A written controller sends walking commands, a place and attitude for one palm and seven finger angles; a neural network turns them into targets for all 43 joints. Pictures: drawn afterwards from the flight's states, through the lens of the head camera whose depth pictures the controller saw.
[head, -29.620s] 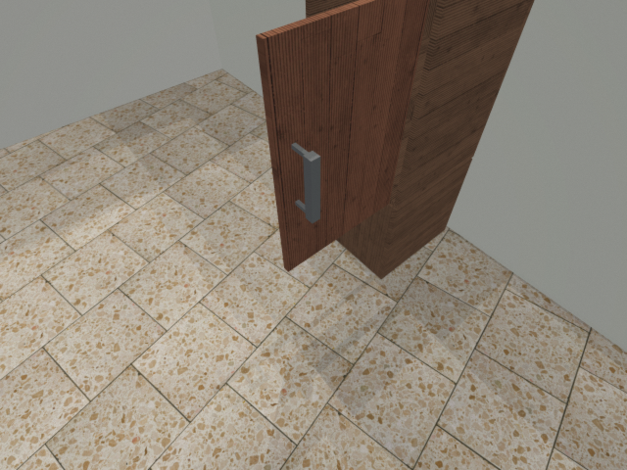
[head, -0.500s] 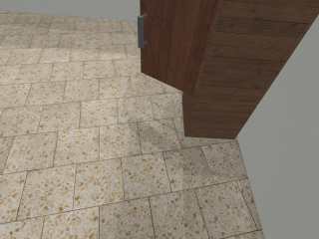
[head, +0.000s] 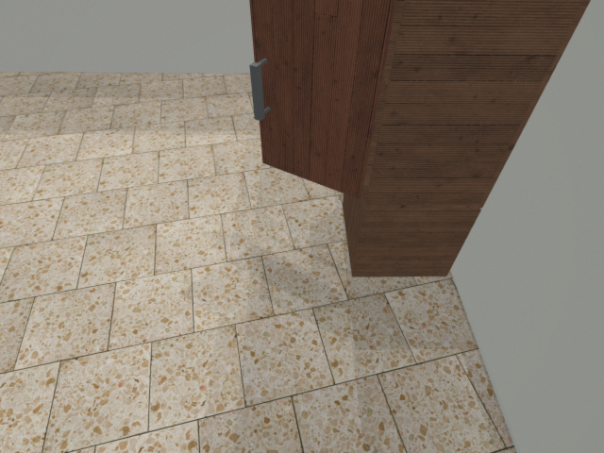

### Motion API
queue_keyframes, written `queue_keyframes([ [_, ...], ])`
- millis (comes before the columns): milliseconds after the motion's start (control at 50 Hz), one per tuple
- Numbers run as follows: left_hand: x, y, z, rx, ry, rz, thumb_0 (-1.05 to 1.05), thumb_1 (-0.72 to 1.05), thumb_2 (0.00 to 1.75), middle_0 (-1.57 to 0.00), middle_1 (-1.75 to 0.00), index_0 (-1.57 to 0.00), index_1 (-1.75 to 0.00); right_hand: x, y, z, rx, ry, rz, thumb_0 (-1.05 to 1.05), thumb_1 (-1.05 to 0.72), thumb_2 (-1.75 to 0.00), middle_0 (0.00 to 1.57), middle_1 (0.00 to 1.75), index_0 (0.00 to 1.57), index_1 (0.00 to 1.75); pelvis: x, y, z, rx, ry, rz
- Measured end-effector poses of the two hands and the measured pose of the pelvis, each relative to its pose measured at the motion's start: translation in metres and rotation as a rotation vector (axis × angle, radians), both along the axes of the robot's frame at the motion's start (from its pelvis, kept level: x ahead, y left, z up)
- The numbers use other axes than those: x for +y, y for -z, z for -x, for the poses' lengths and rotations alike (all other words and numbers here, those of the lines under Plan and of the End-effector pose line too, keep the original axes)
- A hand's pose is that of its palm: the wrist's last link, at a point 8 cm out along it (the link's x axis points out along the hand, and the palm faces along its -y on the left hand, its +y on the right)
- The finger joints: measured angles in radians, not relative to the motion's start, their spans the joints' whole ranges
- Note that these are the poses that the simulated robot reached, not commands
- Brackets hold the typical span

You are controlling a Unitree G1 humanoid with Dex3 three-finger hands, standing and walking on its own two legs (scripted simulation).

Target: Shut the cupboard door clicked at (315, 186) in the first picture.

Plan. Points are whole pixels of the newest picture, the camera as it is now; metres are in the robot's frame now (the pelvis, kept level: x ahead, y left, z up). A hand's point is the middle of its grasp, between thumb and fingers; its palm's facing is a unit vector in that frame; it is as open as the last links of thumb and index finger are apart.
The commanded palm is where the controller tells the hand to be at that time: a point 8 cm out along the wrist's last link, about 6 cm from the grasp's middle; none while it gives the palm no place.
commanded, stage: let the arm hang, fingers relaxed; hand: left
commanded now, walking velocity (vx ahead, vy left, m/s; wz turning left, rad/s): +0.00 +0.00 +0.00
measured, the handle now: (261, 89) +1.08 +0.17 -0.04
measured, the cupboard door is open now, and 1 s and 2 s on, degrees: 59 59 59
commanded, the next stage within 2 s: look to check the result in 0.16 s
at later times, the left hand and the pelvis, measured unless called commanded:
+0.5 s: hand out of the picture +0.05 +0.21 -0.17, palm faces +0.00 -0.96 -0.28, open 7.4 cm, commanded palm none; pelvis +0.03 +0.00 +0.00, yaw +0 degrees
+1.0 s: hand out of the picture +0.10 +0.21 -0.17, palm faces +0.04 -0.96 -0.29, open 7.4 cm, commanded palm none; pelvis +0.04 -0.01 +0.00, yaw +3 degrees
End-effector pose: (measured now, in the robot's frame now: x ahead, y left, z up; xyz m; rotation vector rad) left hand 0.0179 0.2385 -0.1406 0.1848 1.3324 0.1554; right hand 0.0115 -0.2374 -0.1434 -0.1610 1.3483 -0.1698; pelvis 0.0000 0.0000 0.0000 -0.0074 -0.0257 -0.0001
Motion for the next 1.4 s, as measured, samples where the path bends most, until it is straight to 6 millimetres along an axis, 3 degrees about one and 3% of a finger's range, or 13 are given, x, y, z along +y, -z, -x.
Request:
queue_keyframes([
  [100, -0.003, 0.001, -0.013, -0.01, 0.011, 0.014, 0.0, 0.9, 0.89, -0.2, -0.29, -0.2, -0.3, -0.005, -0.003, -0.006, 0.002, -0.001, 0.016, 0.01, -0.9, -0.9, 0.2, 0.3, 0.2, 0.29, 0.0, -0.001, -0.004, 0.006, 0.0, -0.001],
  [280, 0.005, -0.002, -0.017, 0.02, 0.007, -0.008, 0.0, 0.9, 0.89, -0.2, -0.29, -0.2, -0.3, -0.017, -0.007, -0.021, 0.004, -0.013, 0.04, 0.01, -0.9, -0.9, 0.2, 0.3, 0.2, 0.29, -0.002, -0.002, -0.015, 0.006, 0.0, -0.003],
  [460, 0.02, -0.007, -0.026, 0.024, 0.005, -0.049, 0.01, 0.9, 0.89, -0.2, -0.29, -0.2, -0.3, -0.029, -0.011, -0.049, -0.026, -0.038, 0.061, 0.01, -0.9, -0.9, 0.2, 0.3, 0.2, 0.29, -0.004, -0.003, -0.023, 0.004, -0.004, -0.003],
  [720, 0.028, -0.014, -0.057, -0.03, 0.018, -0.073, 0.01, 0.9, 0.89, -0.2, -0.29, -0.2, -0.3, -0.045, -0.019, -0.09, -0.092, -0.071, 0.091, 0.01, -0.9, -0.9, 0.2, 0.3, 0.2, 0.29, -0.008, -0.005, -0.035, 0.003, -0.009, -0.007],
  [940, 0.024, -0.015, -0.074, -0.054, 0.01, -0.082, 0.01, 0.9, 0.89, -0.2, -0.29, -0.2, -0.3, -0.05, -0.018, -0.1, -0.083, -0.088, 0.094, 0.01, -0.9, -0.9, 0.2, 0.3, 0.2, 0.29, -0.012, -0.003, -0.041, 0.013, -0.031, -0.011],
  [1040, 0.015, -0.007, -0.066, -0.058, -0.039, -0.067, 0.0, 0.9, 0.89, -0.2, -0.29, -0.2, -0.3, -0.038, -0.006, -0.094, -0.035, -0.111, 0.058, 0.01, -0.9, -0.9, 0.2, 0.3, 0.2, 0.29, -0.014, 0.003, -0.04, 0.014, -0.074, -0.009],
  [1140, 0.011, 0.008, -0.041, -0.051, -0.113, -0.04, 0.0, 0.9, 0.89, -0.2, -0.29, -0.2, -0.3, -0.019, 0.005, -0.092, 0.015, -0.148, 0.032, 0.01, -0.9, -0.9, 0.2, 0.3, 0.2, 0.29, -0.01, 0.012, -0.037, -0.004, -0.137, 0.008],
  [1280, 0.026, 0.037, -0.006, 0.008, -0.215, 0.005, 0.01, 0.9, 0.89, -0.2, -0.29, -0.2, -0.3, 0.013, 0.013, -0.11, -0.011, -0.228, 0.039, 0.01, -0.9, -0.9, 0.2, 0.3, 0.2, 0.29, 0.013, 0.029, -0.035, 0.001, -0.227, 0.002],
  [1400, 0.042, 0.015, -0.005, -0.024, -0.267, -0.02, 0.01, 0.9, 0.89, -0.2, -0.29, -0.2, -0.3, 0.025, 0.002, -0.109, 0.012, -0.297, 0.048, 0.01, -0.9, -0.9, 0.2, 0.3, 0.2, 0.29, 0.018, 0.014, -0.026, 0.036, -0.286, 0.016],
])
